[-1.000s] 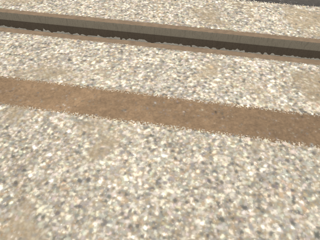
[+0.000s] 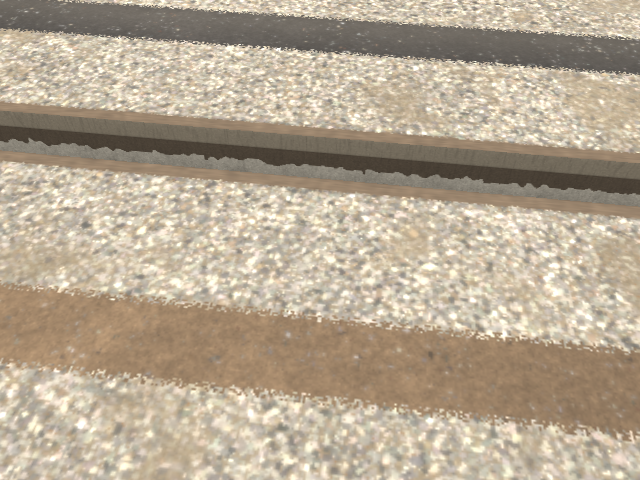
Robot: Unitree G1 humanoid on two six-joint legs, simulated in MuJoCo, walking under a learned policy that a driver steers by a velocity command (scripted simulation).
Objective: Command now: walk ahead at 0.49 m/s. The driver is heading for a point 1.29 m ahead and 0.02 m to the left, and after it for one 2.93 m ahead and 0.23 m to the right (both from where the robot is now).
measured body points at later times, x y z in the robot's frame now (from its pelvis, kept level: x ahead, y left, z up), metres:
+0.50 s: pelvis +0.28 -0.08 +0.00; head +0.29 -0.10 +0.45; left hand +0.33 +0.18 -0.12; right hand +0.37 -0.35 -0.14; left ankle +0.29 +0.08 -0.66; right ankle +0.30 -0.16 -0.74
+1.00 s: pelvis +0.55 -0.01 -0.01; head +0.58 +0.00 +0.44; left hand +0.59 +0.25 -0.15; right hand +0.66 -0.28 -0.13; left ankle +0.61 +0.07 -0.74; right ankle +0.47 -0.17 -0.65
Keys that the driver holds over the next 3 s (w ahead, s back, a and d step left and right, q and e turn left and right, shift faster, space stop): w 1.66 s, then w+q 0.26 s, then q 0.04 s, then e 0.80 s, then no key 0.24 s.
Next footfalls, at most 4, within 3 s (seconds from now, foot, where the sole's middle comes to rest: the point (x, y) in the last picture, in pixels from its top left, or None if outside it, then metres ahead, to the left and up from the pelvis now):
0.30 right None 0.34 -0.17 -0.78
0.86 left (290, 421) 0.65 0.07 -0.78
1.42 right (381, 303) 0.96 -0.16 -0.78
2.00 left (279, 217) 1.28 0.11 -0.78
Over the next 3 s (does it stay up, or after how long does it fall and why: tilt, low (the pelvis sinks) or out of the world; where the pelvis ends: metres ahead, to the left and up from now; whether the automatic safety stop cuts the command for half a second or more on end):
stays up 1.23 -0.05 0.01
